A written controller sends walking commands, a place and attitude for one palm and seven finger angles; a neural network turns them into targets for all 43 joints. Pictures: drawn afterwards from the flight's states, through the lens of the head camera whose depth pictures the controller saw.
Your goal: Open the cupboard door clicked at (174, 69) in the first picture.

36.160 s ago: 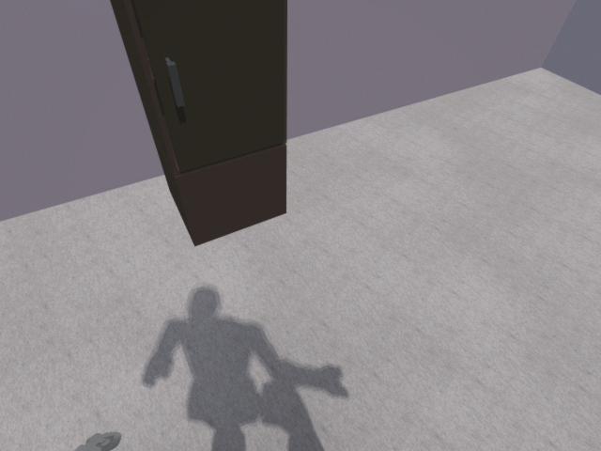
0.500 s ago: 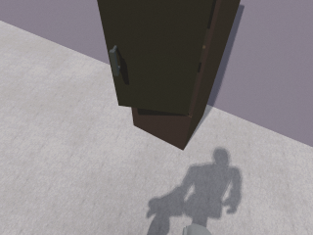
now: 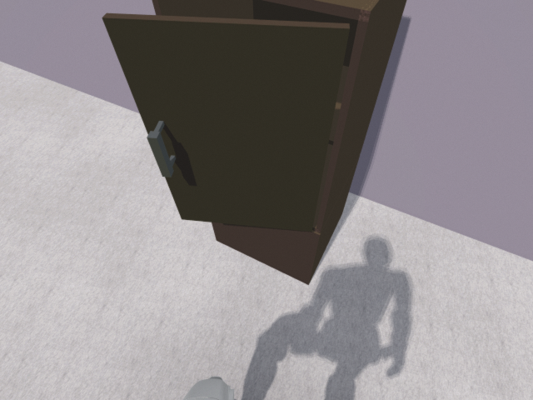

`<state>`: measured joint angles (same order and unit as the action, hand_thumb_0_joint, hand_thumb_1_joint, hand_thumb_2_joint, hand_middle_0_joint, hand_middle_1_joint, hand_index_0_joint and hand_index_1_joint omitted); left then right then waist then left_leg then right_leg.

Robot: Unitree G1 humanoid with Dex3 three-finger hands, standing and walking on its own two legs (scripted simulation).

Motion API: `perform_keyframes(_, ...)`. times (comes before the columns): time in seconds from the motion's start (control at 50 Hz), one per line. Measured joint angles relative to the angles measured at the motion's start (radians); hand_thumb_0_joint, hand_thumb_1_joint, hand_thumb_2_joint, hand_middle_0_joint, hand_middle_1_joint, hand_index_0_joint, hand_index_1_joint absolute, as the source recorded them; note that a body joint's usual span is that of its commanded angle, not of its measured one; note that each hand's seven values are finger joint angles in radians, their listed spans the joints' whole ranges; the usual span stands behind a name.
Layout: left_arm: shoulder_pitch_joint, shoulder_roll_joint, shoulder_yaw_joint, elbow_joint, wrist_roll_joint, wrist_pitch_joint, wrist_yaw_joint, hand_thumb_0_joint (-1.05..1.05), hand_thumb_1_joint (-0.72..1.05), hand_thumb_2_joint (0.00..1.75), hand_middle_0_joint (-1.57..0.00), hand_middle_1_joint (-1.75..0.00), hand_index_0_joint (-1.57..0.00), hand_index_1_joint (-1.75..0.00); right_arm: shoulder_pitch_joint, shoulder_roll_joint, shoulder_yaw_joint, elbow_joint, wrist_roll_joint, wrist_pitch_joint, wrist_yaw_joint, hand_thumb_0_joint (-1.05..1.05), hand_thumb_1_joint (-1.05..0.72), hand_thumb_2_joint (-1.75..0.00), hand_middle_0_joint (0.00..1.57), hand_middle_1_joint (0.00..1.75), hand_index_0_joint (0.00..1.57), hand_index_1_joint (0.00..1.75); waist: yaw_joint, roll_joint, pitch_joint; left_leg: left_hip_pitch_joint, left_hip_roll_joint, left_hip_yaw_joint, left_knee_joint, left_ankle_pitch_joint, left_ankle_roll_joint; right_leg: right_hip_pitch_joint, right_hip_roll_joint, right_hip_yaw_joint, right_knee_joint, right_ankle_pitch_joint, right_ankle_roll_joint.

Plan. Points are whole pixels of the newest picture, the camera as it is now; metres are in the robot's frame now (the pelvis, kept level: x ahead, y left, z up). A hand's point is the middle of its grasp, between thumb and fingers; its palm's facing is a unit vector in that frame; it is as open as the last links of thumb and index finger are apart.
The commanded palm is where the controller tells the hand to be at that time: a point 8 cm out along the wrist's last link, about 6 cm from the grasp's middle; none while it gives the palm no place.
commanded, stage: come to a stop and stand still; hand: left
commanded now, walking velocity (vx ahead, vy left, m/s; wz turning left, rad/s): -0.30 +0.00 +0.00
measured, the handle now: (164, 149) +0.60 +0.27 -0.03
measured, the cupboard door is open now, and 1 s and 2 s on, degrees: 21 21 21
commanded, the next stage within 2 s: look again from close up in 1.50 s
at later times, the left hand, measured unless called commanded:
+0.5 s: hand out of the picture +0.07 +0.22 -0.18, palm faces -0.02 -0.97 -0.25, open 7.4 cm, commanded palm none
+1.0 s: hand out of the picture -0.01 +0.18 -0.19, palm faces +0.05 -0.98 -0.17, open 7.4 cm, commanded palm none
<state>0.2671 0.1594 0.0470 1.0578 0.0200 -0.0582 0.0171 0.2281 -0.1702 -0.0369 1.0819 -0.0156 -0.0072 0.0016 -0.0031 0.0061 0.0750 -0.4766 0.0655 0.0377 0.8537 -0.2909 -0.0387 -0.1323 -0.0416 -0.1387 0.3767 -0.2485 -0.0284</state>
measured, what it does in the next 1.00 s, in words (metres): steps on the spot: left foot, then right foot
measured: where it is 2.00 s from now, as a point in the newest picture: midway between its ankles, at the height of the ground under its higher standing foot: outside the picture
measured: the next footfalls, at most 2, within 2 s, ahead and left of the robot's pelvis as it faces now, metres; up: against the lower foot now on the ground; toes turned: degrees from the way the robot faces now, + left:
left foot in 0.12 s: +0.14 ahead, +0.15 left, +0.00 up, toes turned +4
right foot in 0.54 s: -0.02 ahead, -0.12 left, +0.00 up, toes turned -5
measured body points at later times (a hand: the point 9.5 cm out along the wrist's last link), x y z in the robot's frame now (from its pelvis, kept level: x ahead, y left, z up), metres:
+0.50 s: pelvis -0.01 +0.02 -0.02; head +0.04 +0.02 +0.43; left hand +0.07 +0.28 -0.17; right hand +0.06 -0.22 -0.16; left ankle +0.10 +0.15 -0.75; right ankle -0.06 -0.12 -0.72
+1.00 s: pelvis +0.00 +0.01 -0.01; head +0.03 +0.02 +0.44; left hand -0.02 +0.23 -0.18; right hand +0.02 -0.22 -0.16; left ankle +0.00 +0.12 -0.75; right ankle -0.06 -0.12 -0.75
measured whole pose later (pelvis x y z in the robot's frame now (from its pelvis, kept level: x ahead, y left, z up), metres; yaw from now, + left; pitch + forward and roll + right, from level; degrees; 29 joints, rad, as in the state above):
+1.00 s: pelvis +0.00 +0.01 -0.01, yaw -1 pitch -1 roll +1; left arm 0.28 0.15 0.03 1.13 0.01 0.02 0.04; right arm 0.23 -0.15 -0.02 1.11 -0.01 0.01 -0.03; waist 0.03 -0.05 0.07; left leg -0.21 -0.01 0.06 0.50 -0.28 0.02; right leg -0.13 -0.06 -0.05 0.51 -0.36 0.03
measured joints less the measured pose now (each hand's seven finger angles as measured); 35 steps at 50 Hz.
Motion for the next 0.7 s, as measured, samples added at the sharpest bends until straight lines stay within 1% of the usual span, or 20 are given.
perform_keyframes(0.06, 0.023, -0.01, -0.01, 0.029, 0.002, 0.022, 0.002, -0.01, 0.94, 0.9, -0.2, -0.3, -0.2, -0.3, -0.037, -0.008, 0.004, -0.009, 0.002, 0.004, -0.005, 0.01, -0.92, -0.9, 0.2, 0.3, 0.2, 0.3, 0.018, -0.007, 0.005, 0.04, -0.012, 0.003, -0.157, 0.034, -0.002, 0.021, -0.009, 0.004, 0.028, -0.037, 0.022)
perform_keyframes(0.08, 0.03, -0.013, -0.012, 0.037, 0.001, 0.03, 0.003, 0.0, 0.93, 0.9, -0.2, -0.3, -0.2, -0.3, -0.047, -0.01, 0.006, -0.012, 0.003, 0.004, -0.006, 0.01, -0.92, -0.9, 0.2, 0.3, 0.2, 0.3, 0.021, -0.009, 0.005, 0.064, -0.019, 0.005, -0.214, 0.072, -0.002, 0.024, -0.012, 0.005, 0.051, -0.057, 0.03)
perform_keyframes(0.1, 0.039, -0.015, -0.015, 0.044, 0.0, 0.038, 0.005, 0.0, 0.93, 0.9, -0.2, -0.3, -0.2, -0.3, -0.054, -0.012, 0.007, -0.016, 0.003, 0.002, -0.006, 0.01, -0.92, -0.9, 0.2, 0.3, 0.2, 0.3, 0.024, -0.009, 0.003, 0.092, -0.021, 0.008, -0.275, 0.148, 0.002, 0.022, -0.012, 0.005, 0.082, -0.082, 0.04)
perform_keyframes(0.12, 0.048, -0.017, -0.019, 0.047, -0.003, 0.047, 0.008, 0.0, 0.93, 0.9, -0.2, -0.3, -0.2, -0.3, -0.057, -0.014, 0.008, -0.021, 0.002, -0.002, -0.006, 0.01, -0.92, -0.9, 0.2, 0.3, 0.2, 0.3, 0.026, -0.005, -0.003, 0.117, -0.017, 0.01, -0.31, 0.197, 0.017, 0.014, -0.009, 0.005, 0.123, -0.112, 0.049)
perform_keyframes(0.14, 0.047, -0.012, -0.02, 0.052, -0.007, 0.058, 0.012, 0.0, 0.92, 0.9, -0.2, -0.3, -0.2, -0.3, -0.063, -0.007, 0.008, -0.023, 0.002, -0.005, -0.01, 0.01, -0.92, -0.9, 0.2, 0.3, 0.2, 0.3, 0.026, -0.019, -0.005, 0.12, -0.024, 0.014, -0.3, 0.154, 0.034, 0.002, -0.019, 0.007, 0.166, -0.142, 0.056)
perform_keyframes(0.18, 0.033, 0.004, -0.02, 0.048, -0.012, 0.079, 0.021, 0.0, 0.92, 0.9, -0.2, -0.3, -0.2, -0.3, -0.084, 0.016, 0.012, -0.031, 0.0, -0.002, -0.019, 0.01, -0.92, -0.9, 0.2, 0.3, 0.2, 0.3, 0.037, -0.061, 0.002, 0.119, -0.042, 0.032, -0.274, 0.088, 0.06, -0.044, -0.029, 0.052, 0.287, -0.26, 0.054)
perform_keyframes(0.22, 0.012, 0.012, -0.016, 0.035, -0.012, 0.097, 0.023, 0.01, 0.92, 0.9, -0.2, -0.3, -0.2, -0.3, -0.105, 0.03, 0.019, -0.047, -0.003, 0.004, -0.031, 0.01, -0.92, -0.9, 0.2, 0.3, 0.2, 0.3, 0.041, -0.072, 0.01, 0.118, -0.04, 0.041, -0.282, 0.084, 0.066, -0.112, -0.008, 0.087, 0.434, -0.33, 0.053)
perform_keyframes(0.26, -0.013, 0.015, -0.011, 0.02, -0.009, 0.11, 0.019, 0.01, 0.92, 0.9, -0.2, -0.3, -0.19, -0.3, -0.125, 0.035, 0.019, -0.065, -0.006, 0.012, -0.042, 0.0, -0.91, -0.9, 0.2, 0.3, 0.2, 0.3, 0.036, -0.059, 0.019, 0.113, -0.029, 0.041, -0.301, 0.103, 0.07, -0.177, 0.015, 0.11, 0.563, -0.34, 0.054)
perform_keyframes(0.3, -0.035, 0.021, -0.002, -0.002, -0.008, 0.117, 0.012, 0.01, 0.92, 0.9, -0.2, -0.3, -0.19, -0.3, -0.141, 0.035, 0.018, -0.078, -0.008, 0.018, -0.046, 0.0, -0.91, -0.9, 0.2, 0.3, 0.2, 0.3, 0.032, -0.045, 0.026, 0.106, -0.016, 0.043, -0.319, 0.123, 0.073, -0.233, 0.03, 0.124, 0.655, -0.322, 0.058)
perform_keyframes(0.36, -0.061, 0.04, 0.013, -0.034, -0.004, 0.123, 0.004, 0.01, 0.91, 0.9, -0.2, -0.3, -0.19, -0.3, -0.151, 0.033, 0.014, -0.09, -0.009, 0.023, -0.047, 0.0, -0.91, -0.9, 0.2, 0.3, 0.2, 0.3, 0.025, -0.032, 0.026, 0.093, 0.001, 0.051, -0.343, 0.149, 0.068, -0.283, 0.033, 0.138, 0.716, -0.279, 0.066)
perform_keyframes(0.4, -0.074, 0.053, 0.02, -0.052, -0.001, 0.126, 0.0, 0.01, 0.91, 0.9, -0.2, -0.3, -0.19, -0.3, -0.145, 0.027, 0.009, -0.093, -0.011, 0.025, -0.043, 0.0, -0.91, -0.9, 0.2, 0.3, 0.2, 0.3, 0.019, -0.024, 0.022, 0.084, 0.01, 0.05, -0.355, 0.166, 0.061, -0.283, 0.026, 0.137, 0.686, -0.26, 0.068)
perform_keyframes(0.44, -0.084, 0.062, 0.023, -0.064, 0.002, 0.125, -0.004, 0.01, 0.91, 0.9, -0.2, -0.3, -0.19, -0.29, -0.133, 0.017, 0.003, -0.091, -0.015, 0.027, -0.038, 0.0, -0.91, -0.9, 0.2, 0.3, 0.2, 0.3, 0.01, -0.013, 0.015, 0.076, 0.018, 0.046, -0.363, 0.181, 0.054, -0.254, 0.015, 0.127, 0.596, -0.252, 0.066)
perform_keyframes(0.48, -0.088, 0.066, 0.022, -0.07, 0.002, 0.117, -0.007, 0.01, 0.91, 0.9, -0.19, -0.3, -0.19, -0.29, -0.113, 0.004, -0.005, -0.085, -0.018, 0.03, -0.031, 0.0, -0.91, -0.9, 0.2, 0.3, 0.2, 0.3, -0.001, 0.0, 0.006, 0.069, 0.023, 0.039, -0.366, 0.194, 0.044, -0.2, 0.009, 0.114, 0.465, -0.25, 0.058)
perform_keyframes(0.52, -0.08, 0.068, 0.018, -0.071, 0.0, 0.104, -0.009, 0.0, 0.91, 0.9, -0.19, -0.3, -0.19, -0.29, -0.084, -0.008, -0.013, -0.075, -0.019, 0.038, -0.024, 0.0, -0.91, -0.9, 0.2, 0.3, 0.2, 0.3, -0.009, 0.006, -0.012, 0.061, 0.021, 0.033, -0.362, 0.2, 0.031, -0.121, 0.006, 0.099, 0.294, -0.196, 0.047)
perform_keyframes(0.54, -0.07, 0.071, 0.017, -0.072, 0.002, 0.096, -0.009, 0.0, 0.91, 0.9, -0.19, -0.3, -0.19, -0.29, -0.066, -0.01, -0.018, -0.069, -0.017, 0.043, -0.021, 0.0, -0.91, -0.9, 0.2, 0.3, 0.2, 0.3, -0.01, -0.004, -0.026, 0.051, 0.012, 0.036, -0.345, 0.182, 0.025, -0.08, -0.001, 0.1, 0.2, -0.17, 0.039)
perform_keyframes(0.56, -0.063, 0.063, 0.015, -0.063, 0.005, 0.088, -0.005, 0.0, 0.91, 0.9, -0.19, -0.3, -0.19, -0.29, -0.054, -0.017, -0.022, -0.058, -0.012, 0.051, -0.019, 0.01, -0.91, -0.9, 0.2, 0.3, 0.2, 0.3, -0.012, 0.002, -0.03, 0.045, 0.008, 0.024, -0.319, 0.125, 0.017, -0.07, 0.001, 0.097, 0.18, -0.133, 0.036)
perform_keyframes(0.6, -0.037, 0.042, -0.003, -0.047, 0.009, 0.086, -0.002, 0.0, 0.91, 0.9, -0.19, -0.3, -0.19, -0.29, -0.018, -0.031, -0.027, -0.038, -0.011, 0.069, -0.009, 0.01, -0.91, -0.9, 0.2, 0.3, 0.2, 0.3, -0.012, 0.015, -0.047, 0.041, -0.012, -0.009, -0.253, -0.019, 0.015, -0.05, 0.002, 0.088, 0.166, -0.109, 0.03)
perform_keyframes(0.62, -0.022, 0.031, -0.011, -0.039, 0.008, 0.084, -0.002, 0.0, 0.91, 0.9, -0.19, -0.3, -0.19, -0.29, -0.001, -0.036, -0.027, -0.029, -0.013, 0.073, -0.003, 0.01, -0.91, -0.9, 0.2, 0.3, 0.2, 0.3, -0.008, 0.015, -0.058, 0.039, -0.022, -0.017, -0.21, -0.04, 0.017, -0.038, 0.001, 0.089, 0.144, -0.1, 0.027)
perform_keyframes(0.66, 0.005, 0.008, -0.021, -0.021, 0.004, 0.079, -0.004, 0.0, 0.91, 0.9, -0.19, -0.3, -0.19, -0.29, 0.025, -0.044, -0.027, -0.011, -0.015, 0.073, 0.003, 0.01, -0.91, -0.9, 0.2, 0.3, 0.2, 0.3, -0.004, 0.014, -0.069, 0.045, -0.036, -0.023, -0.131, -0.031, 0.018, -0.009, 0.001, 0.095, 0.09, -0.073, 0.024)
perform_keyframes(0.7, 0.022, -0.012, -0.027, -0.005, 0.003, 0.072, -0.007, 0.01, 0.91, 0.9, -0.19, -0.3, -0.19, -0.29, 0.047, -0.047, -0.027, -0.001, -0.013, 0.063, 0.006, 0.01, -0.91, -0.9, 0.2, 0.3, 0.2, 0.3, -0.005, 0.01, -0.07, 0.062, -0.043, -0.018, -0.091, -0.023, 0.014, 0.01, 0.001, 0.098, 0.049, -0.051, 0.023)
